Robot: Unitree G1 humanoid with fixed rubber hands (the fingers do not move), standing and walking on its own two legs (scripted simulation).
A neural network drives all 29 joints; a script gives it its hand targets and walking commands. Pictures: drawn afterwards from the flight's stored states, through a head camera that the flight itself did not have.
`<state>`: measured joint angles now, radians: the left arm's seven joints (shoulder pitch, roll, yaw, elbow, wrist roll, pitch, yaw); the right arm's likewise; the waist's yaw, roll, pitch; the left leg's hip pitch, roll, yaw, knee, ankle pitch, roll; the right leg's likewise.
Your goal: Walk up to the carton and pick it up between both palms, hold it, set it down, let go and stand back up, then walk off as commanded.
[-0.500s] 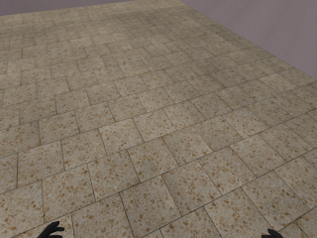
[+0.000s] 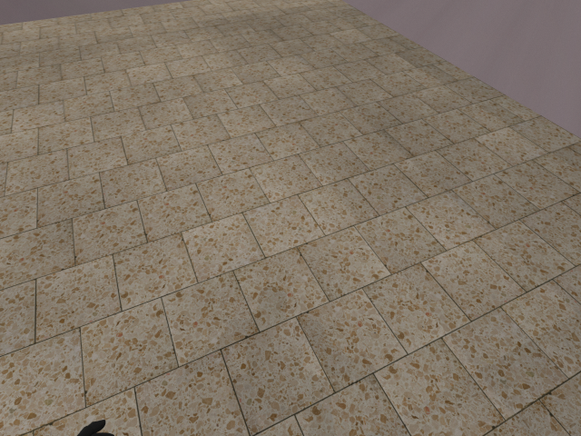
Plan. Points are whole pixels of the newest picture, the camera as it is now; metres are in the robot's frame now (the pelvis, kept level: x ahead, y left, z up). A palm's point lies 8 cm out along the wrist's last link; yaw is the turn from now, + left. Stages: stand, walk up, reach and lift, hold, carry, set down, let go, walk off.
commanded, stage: stand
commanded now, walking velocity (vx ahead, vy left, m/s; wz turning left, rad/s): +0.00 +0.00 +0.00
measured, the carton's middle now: out of the picture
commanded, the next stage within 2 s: walk up in 0.72 s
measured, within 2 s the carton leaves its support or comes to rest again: neither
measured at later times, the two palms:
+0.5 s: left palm out of the picture +0.11 +0.31 -0.11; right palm out of the picture +0.09 -0.32 -0.10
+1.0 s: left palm out of the picture +0.11 +0.32 -0.10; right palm out of the picture +0.09 -0.32 -0.10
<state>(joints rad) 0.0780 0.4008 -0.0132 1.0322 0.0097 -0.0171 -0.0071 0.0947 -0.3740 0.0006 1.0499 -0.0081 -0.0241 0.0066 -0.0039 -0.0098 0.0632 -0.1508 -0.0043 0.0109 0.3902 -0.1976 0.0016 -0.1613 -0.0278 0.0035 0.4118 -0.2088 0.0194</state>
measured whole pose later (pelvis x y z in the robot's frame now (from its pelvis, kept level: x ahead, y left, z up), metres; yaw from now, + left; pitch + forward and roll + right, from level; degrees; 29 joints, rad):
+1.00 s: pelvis +0.01 +0.00 +0.00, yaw +1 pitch -2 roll +0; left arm 0.07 0.40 0.02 1.05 0.00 -0.02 0.00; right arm 0.11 -0.41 -0.04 1.04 -0.02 0.01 0.04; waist -0.02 0.00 0.04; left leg -0.18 0.00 -0.01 0.42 -0.22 0.02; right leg -0.15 -0.03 -0.02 0.38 -0.21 0.02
